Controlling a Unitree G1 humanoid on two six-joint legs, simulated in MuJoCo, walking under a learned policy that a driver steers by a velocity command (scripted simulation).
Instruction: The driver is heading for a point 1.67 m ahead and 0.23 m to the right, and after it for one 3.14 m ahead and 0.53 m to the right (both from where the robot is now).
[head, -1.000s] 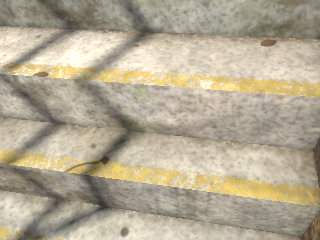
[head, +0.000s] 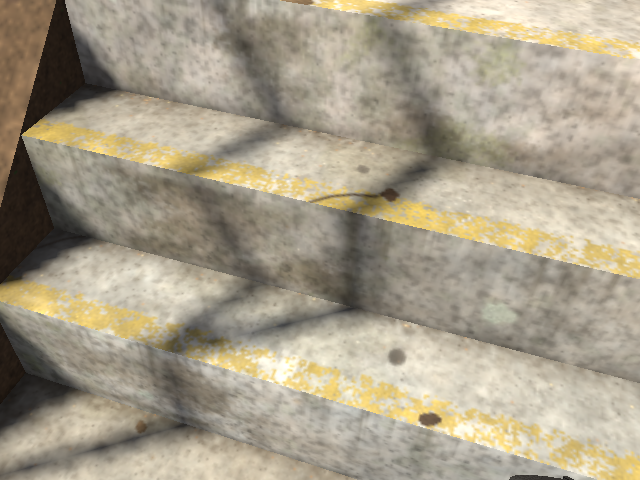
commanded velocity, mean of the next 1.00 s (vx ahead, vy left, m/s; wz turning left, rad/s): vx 0.50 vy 0.00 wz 0.00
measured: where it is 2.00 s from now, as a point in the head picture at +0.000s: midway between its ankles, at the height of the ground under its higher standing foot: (533, 273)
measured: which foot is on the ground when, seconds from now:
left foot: up 0.00-0.00, down 0.02-0.68, up 0.70-1.00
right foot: down 0.00-0.02, up 0.04-0.64, down 0.66-1.00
